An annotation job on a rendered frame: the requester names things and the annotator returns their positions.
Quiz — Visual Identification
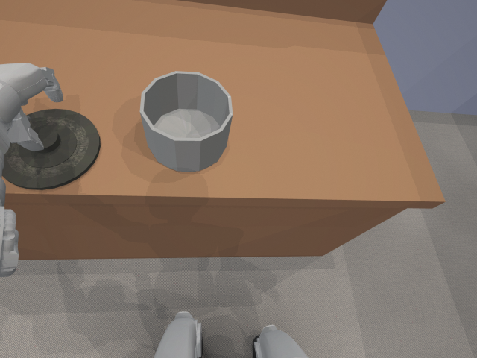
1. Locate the left robot upper arm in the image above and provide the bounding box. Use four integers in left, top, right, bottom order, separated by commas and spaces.
0, 207, 19, 277

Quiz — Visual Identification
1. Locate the robot left forearm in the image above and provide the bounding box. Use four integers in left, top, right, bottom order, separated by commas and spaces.
0, 80, 21, 207

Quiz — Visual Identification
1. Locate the knob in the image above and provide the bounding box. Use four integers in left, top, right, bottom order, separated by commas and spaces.
34, 126, 61, 154

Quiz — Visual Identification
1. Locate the pot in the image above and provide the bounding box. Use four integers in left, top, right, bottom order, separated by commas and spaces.
140, 71, 233, 172

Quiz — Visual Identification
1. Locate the robot right shin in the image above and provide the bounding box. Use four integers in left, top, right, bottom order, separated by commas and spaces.
259, 325, 277, 338

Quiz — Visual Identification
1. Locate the table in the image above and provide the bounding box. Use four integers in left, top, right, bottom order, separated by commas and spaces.
0, 0, 446, 260

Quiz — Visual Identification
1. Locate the lid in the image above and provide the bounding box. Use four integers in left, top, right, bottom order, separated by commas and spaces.
2, 109, 101, 190

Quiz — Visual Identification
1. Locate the left robot hand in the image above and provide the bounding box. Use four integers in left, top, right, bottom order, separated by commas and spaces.
0, 63, 63, 151

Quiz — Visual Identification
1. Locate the left robot thigh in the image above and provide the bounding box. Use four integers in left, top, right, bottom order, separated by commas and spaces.
154, 318, 202, 358

